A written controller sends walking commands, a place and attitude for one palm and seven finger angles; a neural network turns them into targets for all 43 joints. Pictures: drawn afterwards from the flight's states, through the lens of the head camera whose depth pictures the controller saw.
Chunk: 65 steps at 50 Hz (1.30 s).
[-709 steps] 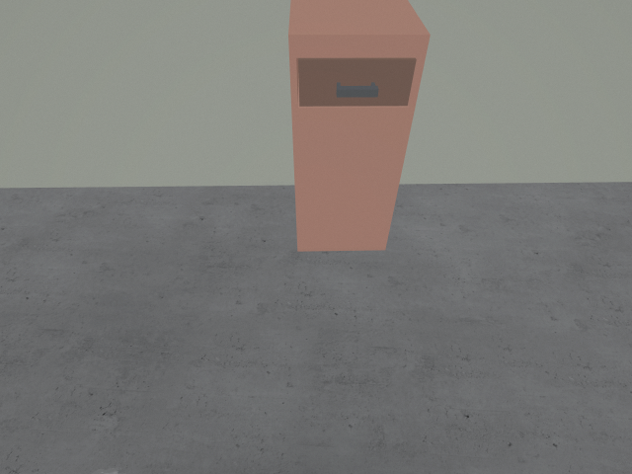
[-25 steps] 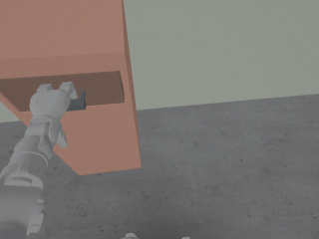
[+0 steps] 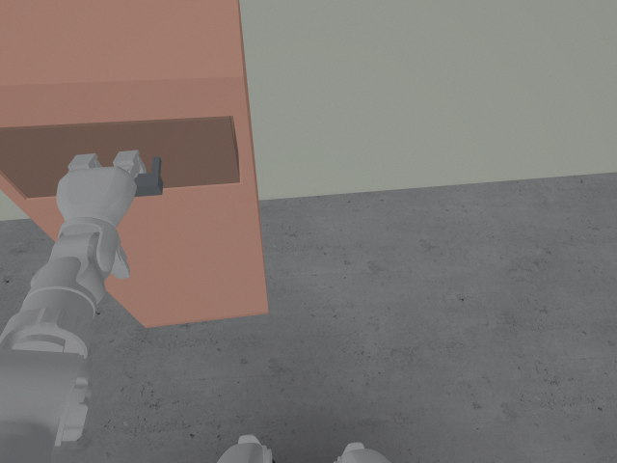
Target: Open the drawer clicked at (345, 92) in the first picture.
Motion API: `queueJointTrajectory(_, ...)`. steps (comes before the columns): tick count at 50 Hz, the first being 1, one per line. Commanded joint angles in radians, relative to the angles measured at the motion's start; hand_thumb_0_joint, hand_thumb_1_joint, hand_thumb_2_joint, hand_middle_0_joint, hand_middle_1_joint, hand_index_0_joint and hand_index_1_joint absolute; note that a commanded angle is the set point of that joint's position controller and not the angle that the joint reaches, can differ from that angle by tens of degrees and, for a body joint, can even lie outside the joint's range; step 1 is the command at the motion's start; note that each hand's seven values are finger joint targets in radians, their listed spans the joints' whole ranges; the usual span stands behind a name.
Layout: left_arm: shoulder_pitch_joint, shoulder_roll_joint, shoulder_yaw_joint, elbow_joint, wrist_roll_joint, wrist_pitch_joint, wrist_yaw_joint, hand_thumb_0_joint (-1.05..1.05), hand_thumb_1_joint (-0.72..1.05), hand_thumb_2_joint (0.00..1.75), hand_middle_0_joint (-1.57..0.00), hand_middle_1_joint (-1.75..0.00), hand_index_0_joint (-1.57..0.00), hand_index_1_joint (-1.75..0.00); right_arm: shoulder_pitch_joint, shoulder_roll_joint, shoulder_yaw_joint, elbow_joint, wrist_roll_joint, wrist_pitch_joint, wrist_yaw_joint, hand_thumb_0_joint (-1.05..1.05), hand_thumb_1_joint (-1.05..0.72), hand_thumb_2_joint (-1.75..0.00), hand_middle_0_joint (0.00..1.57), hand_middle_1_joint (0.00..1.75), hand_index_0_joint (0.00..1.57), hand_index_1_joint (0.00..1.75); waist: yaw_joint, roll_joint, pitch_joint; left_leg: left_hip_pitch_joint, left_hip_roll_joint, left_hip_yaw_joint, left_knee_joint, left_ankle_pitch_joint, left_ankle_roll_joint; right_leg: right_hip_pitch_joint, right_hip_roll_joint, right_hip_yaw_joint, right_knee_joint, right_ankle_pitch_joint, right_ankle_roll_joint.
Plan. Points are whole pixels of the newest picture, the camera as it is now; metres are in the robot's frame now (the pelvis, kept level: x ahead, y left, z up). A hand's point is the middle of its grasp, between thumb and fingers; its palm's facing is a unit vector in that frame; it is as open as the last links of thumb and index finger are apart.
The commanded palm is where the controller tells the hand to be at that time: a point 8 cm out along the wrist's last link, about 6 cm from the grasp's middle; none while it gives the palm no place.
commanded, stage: lower the fingers behind the handle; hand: left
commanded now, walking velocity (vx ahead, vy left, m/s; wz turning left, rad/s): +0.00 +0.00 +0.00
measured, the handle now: (119, 175) +0.51 +0.26 +0.02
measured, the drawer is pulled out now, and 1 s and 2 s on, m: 0.00 0.00 0.09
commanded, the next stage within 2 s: close the thumb around the handle in 0.32 s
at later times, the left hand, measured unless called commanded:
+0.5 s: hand (120, 212) +0.46 +0.26 +0.00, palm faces -0.07 -0.03 -1.00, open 13.7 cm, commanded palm +0.45 +0.25 +0.06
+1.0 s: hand (121, 210) +0.46 +0.26 +0.00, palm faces -0.07 -0.03 -1.00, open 6.1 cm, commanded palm +0.45 +0.25 +0.06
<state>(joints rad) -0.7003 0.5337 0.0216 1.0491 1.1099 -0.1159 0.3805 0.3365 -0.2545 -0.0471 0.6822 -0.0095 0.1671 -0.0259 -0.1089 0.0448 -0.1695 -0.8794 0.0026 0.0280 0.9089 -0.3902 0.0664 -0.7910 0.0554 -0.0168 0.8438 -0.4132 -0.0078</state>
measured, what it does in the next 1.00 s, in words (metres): stands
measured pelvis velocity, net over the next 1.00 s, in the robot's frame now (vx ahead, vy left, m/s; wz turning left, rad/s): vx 0.01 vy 0.00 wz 0.00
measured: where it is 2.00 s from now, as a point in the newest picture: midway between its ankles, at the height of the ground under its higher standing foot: outside the picture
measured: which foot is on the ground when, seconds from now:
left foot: down 0.00-1.00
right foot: down 0.00-1.00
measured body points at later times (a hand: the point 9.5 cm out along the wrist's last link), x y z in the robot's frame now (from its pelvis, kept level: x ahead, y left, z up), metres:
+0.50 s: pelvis +0.00 +0.00 +0.00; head +0.10 +0.01 +0.44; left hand +0.46 +0.26 +0.06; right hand +0.00 -0.28 -0.12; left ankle +0.02 +0.07 -0.69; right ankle -0.01 -0.12 -0.69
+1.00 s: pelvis +0.01 +0.00 +0.00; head +0.11 +0.01 +0.44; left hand +0.46 +0.26 +0.06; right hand +0.03 -0.28 -0.12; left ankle +0.02 +0.07 -0.69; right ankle -0.01 -0.12 -0.69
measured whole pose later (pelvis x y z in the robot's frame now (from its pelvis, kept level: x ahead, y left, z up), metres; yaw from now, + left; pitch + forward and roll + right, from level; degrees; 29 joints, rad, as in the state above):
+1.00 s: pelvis +0.01 +0.00 +0.00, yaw +0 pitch +21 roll -3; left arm -0.71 0.53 0.02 1.04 1.09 -0.09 0.36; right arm 0.34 -0.25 -0.05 0.69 -0.01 0.16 -0.03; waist -0.11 0.05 -0.17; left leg -0.88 0.01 0.02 0.91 -0.40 0.06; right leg -0.79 0.06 -0.02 0.84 -0.42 -0.01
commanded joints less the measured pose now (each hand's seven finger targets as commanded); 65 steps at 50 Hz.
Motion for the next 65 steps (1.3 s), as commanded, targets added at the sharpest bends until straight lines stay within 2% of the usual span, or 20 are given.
queueJointTrajectory(1, -0.411, 0.262, 0.066, -0.178, -0.020, 0.027, 0.034, 0.00, -0.50, 0.30, -0.30, -1.20, -0.30, -1.20, 0.128, -0.174, -0.059, -0.057, -0.005, -0.011, -0.013, 0.00, -0.90, -0.90, 0.20, 0.30, 0.20, 0.30, -0.007, 0.077, -0.393, 0.435, 0.003, -0.070, -0.083, 0.390, -0.025, 0.026, 0.030, -0.019, -0.090, 0.245, -0.034)
queueJointTrajectory(4, -0.426, 0.237, 0.040, -0.145, -0.022, 0.042, 0.032, 0.00, -0.50, 0.30, -0.30, -1.20, -0.30, -1.20, 0.140, -0.176, -0.059, -0.049, -0.004, -0.014, -0.015, 0.00, -0.90, -0.90, 0.20, 0.30, 0.20, 0.30, -0.020, 0.059, -0.367, 0.425, 0.004, -0.071, -0.087, 0.353, -0.022, 0.012, 0.030, -0.021, -0.097, 0.218, -0.031)
queueJointTrajectory(6, -0.430, 0.280, 0.068, -0.142, -0.023, 0.044, 0.024, 0.00, -0.50, 0.30, -0.30, -1.20, -0.30, -1.20, 0.135, -0.179, -0.053, -0.049, -0.002, -0.013, -0.017, 0.00, -0.90, -0.90, 0.20, 0.30, 0.20, 0.30, -0.014, 0.049, -0.377, 0.410, 0.002, -0.067, -0.089, 0.350, -0.019, 0.035, 0.029, -0.015, -0.100, 0.227, -0.032)
queueJointTrajectory(12, -0.432, 0.228, 0.031, -0.157, -0.024, 0.029, 0.010, 0.00, -0.50, 0.30, -0.30, -1.20, -0.30, -1.20, 0.149, -0.172, -0.057, -0.049, -0.003, -0.022, -0.018, 0.00, -0.90, -0.90, 0.20, 0.30, 0.20, 0.30, -0.016, 0.072, -0.382, 0.442, 0.006, -0.077, -0.088, 0.358, -0.024, 0.011, 0.032, -0.021, -0.097, 0.214, -0.033)
queueJointTrajectory(17, -0.423, 0.266, 0.059, -0.141, -0.020, 0.025, 0.019, 0.00, -0.50, 0.30, -0.30, -1.20, -0.30, -1.20, 0.152, -0.175, -0.053, -0.044, -0.004, -0.023, -0.018, 0.00, -0.90, -0.90, 0.20, 0.30, 0.20, 0.30, -0.013, 0.048, -0.370, 0.395, 0.003, -0.070, -0.084, 0.345, -0.019, 0.028, 0.031, -0.017, -0.092, 0.222, -0.032)
queueJointTrajectory(21, -0.425, 0.277, 0.070, -0.167, -0.021, 0.025, 0.023, 0.00, -0.50, 0.30, -0.30, -1.20, -0.30, -1.20, 0.149, -0.174, -0.054, -0.047, -0.003, -0.023, -0.016, 0.00, -0.90, -0.90, 0.20, 0.30, 0.20, 0.30, -0.004, 0.079, -0.396, 0.408, 0.002, -0.066, -0.083, 0.368, -0.021, 0.041, 0.030, -0.015, -0.092, 0.241, -0.035)
queueJointTrajectory(30, -0.402, 0.223, 0.034, -0.168, -0.024, 0.033, 0.019, 0.00, 0.00, 0.52, -0.34, -1.25, -0.34, -1.25, 0.151, -0.169, -0.060, -0.040, -0.002, -0.023, -0.014, 0.00, -0.90, -0.90, 0.20, 0.30, 0.20, 0.30, -0.013, 0.079, -0.382, 0.433, 0.003, -0.062, -0.082, 0.398, -0.022, 0.034, 0.033, -0.016, -0.101, 0.266, -0.032)
queueJointTrajectory(34, -0.372, 0.267, 0.063, -0.148, -0.025, 0.036, 0.014, 0.00, 0.23, 0.61, -0.35, -1.28, -0.35, -1.28, 0.148, -0.173, -0.054, -0.040, -0.001, -0.018, -0.018, 0.00, -0.90, -0.90, 0.20, 0.30, 0.20, 0.30, -0.003, 0.055, -0.365, 0.395, -0.002, -0.053, -0.081, 0.392, -0.019, 0.069, 0.031, -0.011, -0.098, 0.291, -0.032)
queueJointTrajectory(38, -0.380, 0.243, 0.053, -0.180, -0.023, 0.026, 0.013, 0.00, 0.45, 0.71, -0.37, -1.30, -0.37, -1.30, 0.148, -0.167, -0.059, -0.045, 0.000, -0.020, -0.015, 0.00, -0.90, -0.90, 0.20, 0.30, 0.20, 0.30, -0.001, 0.078, -0.398, 0.437, 0.001, -0.059, -0.078, 0.428, -0.022, 0.057, 0.032, -0.013, -0.094, 0.299, -0.033)
queueJointTrajectory(41, -0.417, 0.207, 0.023, -0.182, -0.026, 0.025, 0.013, 0.00, 0.62, 0.78, -0.38, -1.32, -0.38, -1.32, 0.144, -0.165, -0.059, -0.046, -0.002, -0.021, -0.015, 0.00, -0.90, -0.90, 0.20, 0.30, 0.20, 0.30, -0.019, 0.064, -0.377, 0.422, 0.000, -0.060, -0.078, 0.411, -0.019, 0.048, 0.030, -0.012, -0.099, 0.290, -0.032)
queueJointTrajectory(43, -0.395, 0.243, 0.052, -0.177, -0.020, 0.026, 0.017, 0.00, 0.73, 0.83, -0.39, -1.33, -0.39, -1.33, 0.148, -0.169, -0.060, -0.043, -0.001, -0.021, -0.017, 0.00, -0.90, -0.90, 0.20, 0.30, 0.20, 0.30, -0.008, 0.062, -0.390, 0.432, 0.002, -0.064, -0.076, 0.416, -0.022, 0.046, 0.031, -0.014, -0.092, 0.289, -0.032)
queueJointTrajectory(46, -0.414, 0.219, 0.038, -0.188, -0.026, 0.026, 0.017, 0.00, 0.90, 0.90, -0.40, -1.35, -0.40, -1.35, 0.148, -0.166, -0.062, -0.040, -0.004, -0.021, -0.015, 0.00, -0.90, -0.90, 0.20, 0.30, 0.20, 0.30, -0.018, 0.058, -0.403, 0.439, 0.002, -0.059, -0.069, 0.446, -0.019, 0.056, 0.031, -0.012, -0.092, 0.322, -0.031)
queueJointTrajectory(48, -0.371, 0.263, 0.071, -0.184, -0.024, 0.028, 0.015, 0.00, 0.90, 0.90, -0.40, -1.35, -0.40, -1.35, 0.144, -0.168, -0.059, -0.043, -0.002, -0.017, -0.015, 0.00, -0.90, -0.90, 0.20, 0.30, 0.20, 0.30, 0.003, 0.062, -0.411, 0.430, -0.001, -0.053, -0.069, 0.455, -0.021, 0.082, 0.030, -0.007, -0.088, 0.343, -0.030)
queueJointTrajectory(50, -0.355, 0.225, 0.045, -0.197, -0.024, 0.027, 0.013, 0.00, 0.90, 0.90, -0.40, -1.35, -0.40, -1.35, 0.139, -0.163, -0.060, -0.048, -0.001, -0.015, -0.013, 0.00, -0.90, -0.90, 0.20, 0.30, 0.20, 0.30, 0.001, 0.059, -0.415, 0.429, -0.004, -0.049, -0.069, 0.457, -0.021, 0.093, 0.031, -0.007, -0.091, 0.351, -0.029)
queueJointTrajectory(52, -0.353, 0.256, 0.069, -0.185, -0.025, 0.027, 0.013, 0.00, 0.90, 0.90, -0.40, -1.35, -0.40, -1.35, 0.143, -0.167, -0.058, -0.043, -0.002, -0.014, -0.014, 0.00, -0.90, -0.90, 0.20, 0.30, 0.20, 0.30, 0.003, 0.050, -0.391, 0.415, -0.001, -0.050, -0.070, 0.464, -0.020, 0.097, 0.031, -0.009, -0.085, 0.360, -0.031)
queueJointTrajectory(54, -0.332, 0.234, 0.055, -0.183, -0.033, 0.028, 0.012, 0.00, 0.90, 0.90, -0.40, -1.35, -0.40, -1.35, 0.134, -0.164, -0.059, -0.049, -0.001, -0.013, -0.012, 0.00, -0.90, -0.90, 0.20, 0.30, 0.20, 0.30, 0.003, 0.056, -0.381, 0.409, -0.006, -0.041, -0.072, 0.443, -0.017, 0.103, 0.031, -0.004, -0.097, 0.354, -0.029)
queueJointTrajectory(56, -0.358, 0.284, 0.086, -0.198, -0.030, 0.024, 0.013, 0.00, 0.90, 0.90, -0.40, -1.35, -0.40, -1.35, 0.133, -0.169, -0.057, -0.048, -0.001, -0.011, -0.016, 0.00, -0.90, -0.90, 0.20, 0.30, 0.20, 0.30, 0.007, 0.050, -0.401, 0.403, -0.005, -0.046, -0.075, 0.450, -0.017, 0.120, 0.028, -0.001, -0.091, 0.366, -0.030)
queueJointTrajectory(58, -0.349, 0.239, 0.057, -0.203, -0.029, 0.024, 0.013, 0.00, 0.90, 0.90, -0.40, -1.35, -0.40, -1.35, 0.132, -0.164, -0.060, -0.052, 0.001, -0.012, -0.014, 0.00, -0.90, -0.90, 0.20, 0.30, 0.20, 0.30, 0.002, 0.064, -0.402, 0.430, -0.003, -0.048, -0.077, 0.457, -0.020, 0.096, 0.030, -0.006, -0.093, 0.352, -0.029)
queueJointTrajectory(61, -0.347, 0.252, 0.069, -0.189, -0.029, 0.025, 0.015, 0.00, 0.90, 0.90, -0.40, -1.35, -0.40, -1.35, 0.128, -0.166, -0.059, -0.050, -0.001, -0.010, -0.015, 0.00, -0.90, -0.90, 0.20, 0.30, 0.20, 0.30, 0.003, 0.056, -0.389, 0.417, -0.004, -0.049, -0.076, 0.461, -0.019, 0.098, 0.030, -0.004, -0.093, 0.356, -0.031)
queueJointTrajectory(65, -0.248, 0.219, 0.066, -0.227, -0.038, 0.017, 0.012, 0.00, 0.90, 0.90, -0.40, -1.35, -0.40, -1.35, 0.119, -0.159, -0.064, -0.061, 0.001, -0.008, -0.008, 0.00, -0.90, -0.90, 0.20, 0.30, 0.20, 0.30, 0.031, 0.061, -0.418, 0.447, -0.001, -0.043, -0.082, 0.496, -0.023, 0.127, 0.032, -0.008, -0.092, 0.380, -0.032)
